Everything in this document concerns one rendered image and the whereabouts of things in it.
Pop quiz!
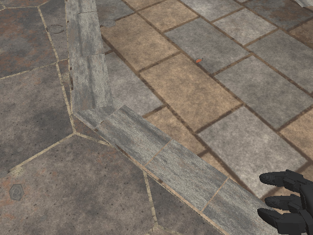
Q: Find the robot right hand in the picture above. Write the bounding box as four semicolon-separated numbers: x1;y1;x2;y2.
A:
257;169;313;235

